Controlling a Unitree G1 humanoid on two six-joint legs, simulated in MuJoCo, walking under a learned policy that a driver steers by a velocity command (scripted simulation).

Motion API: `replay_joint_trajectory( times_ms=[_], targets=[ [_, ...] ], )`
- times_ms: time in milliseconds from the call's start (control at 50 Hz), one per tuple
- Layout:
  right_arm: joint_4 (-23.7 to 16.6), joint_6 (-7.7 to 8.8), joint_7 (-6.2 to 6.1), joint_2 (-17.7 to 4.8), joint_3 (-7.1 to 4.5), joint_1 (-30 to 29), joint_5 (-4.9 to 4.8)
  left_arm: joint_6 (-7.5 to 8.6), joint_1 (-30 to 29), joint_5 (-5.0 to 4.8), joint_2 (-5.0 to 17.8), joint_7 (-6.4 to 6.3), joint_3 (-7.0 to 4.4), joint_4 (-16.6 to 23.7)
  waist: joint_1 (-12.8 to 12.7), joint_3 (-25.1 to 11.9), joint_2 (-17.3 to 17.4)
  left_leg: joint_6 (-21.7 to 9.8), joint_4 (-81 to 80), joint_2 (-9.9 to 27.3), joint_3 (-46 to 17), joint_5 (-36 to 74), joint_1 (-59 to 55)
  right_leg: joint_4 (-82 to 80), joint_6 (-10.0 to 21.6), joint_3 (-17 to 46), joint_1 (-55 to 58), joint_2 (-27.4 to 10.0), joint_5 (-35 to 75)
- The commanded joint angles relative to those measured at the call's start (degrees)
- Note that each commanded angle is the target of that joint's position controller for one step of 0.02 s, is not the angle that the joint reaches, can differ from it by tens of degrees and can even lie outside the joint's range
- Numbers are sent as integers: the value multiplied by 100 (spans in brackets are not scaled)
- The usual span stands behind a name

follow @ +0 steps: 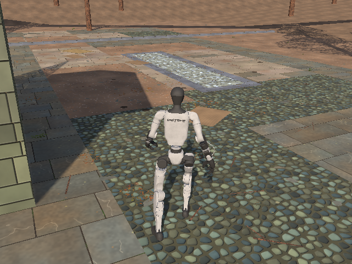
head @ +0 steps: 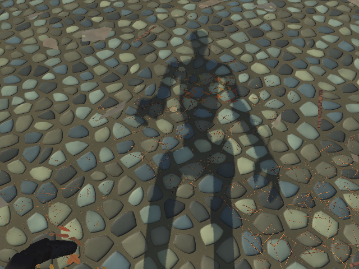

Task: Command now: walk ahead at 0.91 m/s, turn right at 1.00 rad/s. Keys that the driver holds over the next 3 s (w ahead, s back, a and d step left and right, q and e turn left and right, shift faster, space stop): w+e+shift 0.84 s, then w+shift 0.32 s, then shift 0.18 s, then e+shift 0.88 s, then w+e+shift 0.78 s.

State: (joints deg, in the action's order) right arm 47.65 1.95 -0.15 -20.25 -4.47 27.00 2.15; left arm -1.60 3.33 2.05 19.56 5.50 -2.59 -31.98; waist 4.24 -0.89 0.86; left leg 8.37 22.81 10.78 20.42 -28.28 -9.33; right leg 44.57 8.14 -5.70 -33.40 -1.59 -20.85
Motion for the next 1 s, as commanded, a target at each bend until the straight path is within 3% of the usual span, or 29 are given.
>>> replay_joint_trajectory(
  times_ms=[20, 40, 60, 100, 140, 180, 240, 340, 380, 400, 420, 440, 460, 480, 520, 560, 620, 660, 720, 760, 800, 840, 860, 880, 900, 920, 940, 960, 1000],
  targets=[
    [-692, 42, 82, -841, -71, -454, -76, 143, 2494, -33, 1187, -281, -519, -554, -1625, -1139, -594, -864, 4383, 335, -153, 4579, 3491, -1179, 569, 996, 4870, 352, -1154],
    [-1359, 165, 183, -257, 52, -1061, 43, 91, 2230, -187, 1985, -360, -679, -419, -1226, -1330, -2033, -519, 6014, -790, -1006, -59, 5680, -2633, 1091, 4529, 5599, -993, -2841],
    [-1601, 226, 195, -625, 29, -1866, 105, 123, 2434, -145, 1827, -410, -635, -380, -1461, -1137, -940, -570, 6342, -687, -2058, 311, 6346, -2970, 1062, 5023, 5600, -1150, -1789],
    [-1450, 303, 159, -491, 126, -1678, 29, 215, 2324, -46, 1367, -527, -518, -664, -960, -98, -211, -681, 5544, -257, -2141, 883, 6041, -2677, 905, 3801, 4335, -954, 252],
    [-1295, 157, 176, -444, 163, -1252, 180, 317, 1687, -97, 1026, -569, -365, -578, -428, 125, -262, -620, 4944, -104, -2211, 820, 5207, -2798, 850, 3029, 3134, -432, 651],
    [-1331, -28, 210, -424, 170, -1366, 207, 436, 1674, -166, 828, -532, -268, -624, -307, 302, -385, -500, 4447, -141, -2122, 549, 4966, -3059, 992, 2859, 2510, -241, 834],
    [-1717, -50, 232, -269, 263, -2471, 99, 562, 1731, -115, 847, -497, -280, -716, -442, 848, -330, -361, 3127, -405, -1837, 1439, 4899, -3556, 1009, 2733, 1856, 41, 1375],
    [-1811, 50, 225, -264, 301, -2831, -71, 664, 1784, -273, 1106, -509, -399, -974, -552, 469, -392, -672, 1209, -891, -1944, 3182, 3176, -3444, 556, 2781, 2210, -155, 3699],
    [-1472, 54, 86, -664, 123, -1707, -93, 656, 1687, -254, 1354, -527, -455, -1039, -53, -320, -301, -810, 1248, -1256, -1933, 2497, 1657, -2136, 228, 2727, 2577, -59, 5584],
    [-1208, 48, -45, -880, -11, -492, -132, 648, 1388, -181, 1521, -502, -491, -1028, 698, -856, -276, -834, 1340, -1182, -1855, 2074, 337, -689, 88, 2638, 2134, 70, 5751],
    [-907, 36, -202, -1164, -166, 816, -80, 710, 1147, -85, 1176, -490, -405, -997, 1311, -1376, -115, -869, 1433, -658, -2232, 1068, -1001, 1077, -24, 2373, 1331, 413, 4887],
    [-810, 103, -253, -1558, -240, 1157, 185, 734, 1382, -151, 3, -500, -120, -735, 935, -1775, 1862, -1038, 457, 984, -4549, -1499, -1805, 3309, -58, 1935, -113, 1149, -510],
    [-1040, 108, -153, -1472, -231, 93, 186, 718, 1797, -280, 183, -505, -30, -542, 156, -1854, 2549, -1220, -952, 1512, -7197, -2193, -1267, 3881, 4, 1707, -758, 1012, -482],
    [-1242, 89, -117, -827, -134, -820, 135, 606, 1605, -134, 517, -518, -73, -796, -28, -994, 1493, -1424, -982, 1356, -6515, -2623, -320, 3874, -6, 1478, -828, 474, 232],
    [-1028, 82, -72, -332, -18, -844, 110, 448, 974, 45, 554, -362, -93, -871, -32, -139, 135, -1406, -844, 881, -4672, -696, 842, 3413, -110, 1208, -571, 22, 606],
    [-652, 197, -51, -139, 59, -655, 51, 293, 794, 47, 251, -192, -5, -684, -244, 256, 394, -1382, -1048, 779, -3773, 54, 1465, 3220, -198, 1196, -617, -240, 620],
    [-290, 380, 76, 58, 123, -371, -93, 166, 100, 35, -44, -88, 116, -355, -307, 623, 187, -1121, -1232, 594, -2306, 1957, 1468, 2933, -185, 1009, -1114, -396, 1031],
    [-253, 463, 82, -24, 119, -573, -81, 170, -224, 0, -79, -26, 175, -133, -489, 713, 333, -1052, -1430, 407, -1492, 2765, 1681, 2337, -198, 779, -1032, -354, 1634],
    [-73, 498, 28, -176, 97, -336, -58, 189, -946, -17, -26, 85, 231, 55, -408, 1064, -16, -926, -1701, 75, -582, 4056, 1537, 867, -45, -24, -739, -92, 2051],
    [12, 468, -28, -399, 69, -99, -61, 226, -1116, -21, -82, 115, 262, 58, -430, 1017, 58, -836, -1507, 83, -278, 6204, 1254, 132, 163, -503, -62, 248, 2153],
    [-1, 354, -122, -752, -3, 18, -92, 246, -571, -34, 116, 15, 189, -173, -801, 512, 397, -777, -540, 237, -258, 8646, 684, -36, 301, -697, 701, 673, 1817],
    [-174, 168, -174, -1057, -80, -470, -67, 263, 1344, -63, 581, -141, -48, -741, -1792, -428, 629, -885, 1808, 488, -469, 9450, 992, -108, 562, -383, 2678, 909, 1317],
    [-281, 113, -132, -983, -61, -743, -28, 275, 2558, -65, 788, -279, -221, -1176, -2199, -842, 477, -967, 3597, 389, -584, 8017, 1998, -705, 761, 213, 4315, 792, 1233],
    [-373, 114, -14, -608, -15, -839, 15, 194, 2216, -208, 1102, -449, -426, -1243, -1713, -554, -733, -857, 5730, -747, -649, 1754, 3543, -1011, 841, 1267, 5031, 239, 777],
    [-1022, 195, -17, -260, 112, -211, -133, 119, 1608, 51, 1693, -443, -482, -877, -836, -1365, -1355, -677, 7391, -1115, -1515, -45, 5405, -1637, 1875, 4324, 6268, -1282, 1097],
    [-1126, 326, -22, -495, 140, -751, -142, 97, 2008, 34, 1390, -533, -472, -840, -1208, -1617, -332, -741, 7246, -947, -2254, 493, 5810, -2584, 1918, 4978, 6106, -1382, 235],
    [-1062, 377, -24, -454, 178, -833, -159, 175, 1854, -16, 1094, -594, -422, -1043, -935, -625, 140, -801, 6606, -645, -2285, 807, 5823, -3001, 1673, 4601, 5085, -1348, 123],
    [-1004, 358, -30, -384, 207, -978, -82, 301, 1680, -28, 858, -626, -358, -1155, -638, -7, 497, -803, 5990, -399, -2275, 888, 5460, -3087, 1449, 4090, 4021, -1127, 523],
    [-840, 157, 29, -203, 276, -793, 120, 542, 1370, -42, 511, -695, -197, -1208, -176, 287, 590, -711, 5305, -160, -2338, 787, 4634, -3154, 1218, 3226, 2695, -676, 1324]
  ],
)
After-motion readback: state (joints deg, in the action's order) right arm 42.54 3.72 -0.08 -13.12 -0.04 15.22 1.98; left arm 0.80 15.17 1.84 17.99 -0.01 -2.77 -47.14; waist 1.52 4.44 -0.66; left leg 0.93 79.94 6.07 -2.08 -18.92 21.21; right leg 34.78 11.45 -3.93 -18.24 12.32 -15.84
